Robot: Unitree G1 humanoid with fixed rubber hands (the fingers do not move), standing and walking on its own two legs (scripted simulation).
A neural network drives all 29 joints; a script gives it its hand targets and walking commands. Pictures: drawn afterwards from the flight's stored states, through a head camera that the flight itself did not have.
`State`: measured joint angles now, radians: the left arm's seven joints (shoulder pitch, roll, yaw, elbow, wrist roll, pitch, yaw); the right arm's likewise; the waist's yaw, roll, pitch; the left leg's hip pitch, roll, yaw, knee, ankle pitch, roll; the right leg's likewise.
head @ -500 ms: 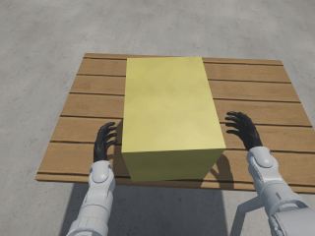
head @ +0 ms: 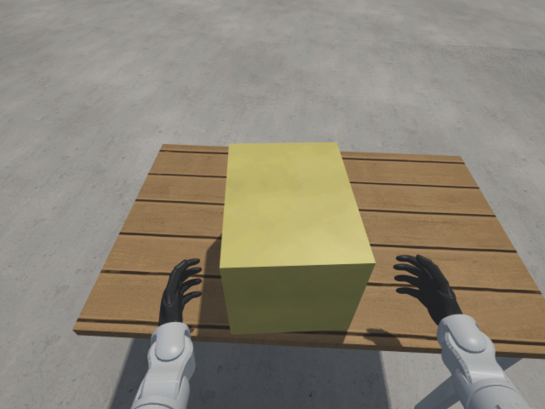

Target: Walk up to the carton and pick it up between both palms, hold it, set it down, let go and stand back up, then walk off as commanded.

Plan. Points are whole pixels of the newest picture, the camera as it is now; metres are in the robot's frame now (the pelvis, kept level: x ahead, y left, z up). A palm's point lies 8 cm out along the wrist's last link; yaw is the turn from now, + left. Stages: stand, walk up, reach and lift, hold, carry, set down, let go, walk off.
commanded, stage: set down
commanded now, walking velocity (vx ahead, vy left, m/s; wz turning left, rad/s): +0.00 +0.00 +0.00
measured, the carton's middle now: (286, 233) +0.45 +0.01 -0.02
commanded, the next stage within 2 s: none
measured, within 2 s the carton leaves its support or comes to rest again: neither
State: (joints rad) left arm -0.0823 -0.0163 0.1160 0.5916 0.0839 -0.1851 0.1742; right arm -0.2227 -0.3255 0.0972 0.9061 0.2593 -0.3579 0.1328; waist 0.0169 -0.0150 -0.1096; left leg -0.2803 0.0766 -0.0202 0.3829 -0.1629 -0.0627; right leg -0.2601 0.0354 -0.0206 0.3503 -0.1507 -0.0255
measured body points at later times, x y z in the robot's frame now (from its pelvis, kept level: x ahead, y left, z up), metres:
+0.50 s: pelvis +0.02 +0.00 +0.00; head -0.03 +0.01 +0.45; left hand +0.22 +0.20 -0.02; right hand +0.24 -0.23 +0.00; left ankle +0.02 +0.16 -0.74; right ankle +0.02 -0.10 -0.74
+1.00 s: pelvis +0.02 +0.00 +0.00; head -0.03 +0.02 +0.45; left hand +0.21 +0.22 -0.03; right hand +0.23 -0.23 +0.00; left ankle +0.02 +0.16 -0.74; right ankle +0.02 -0.10 -0.74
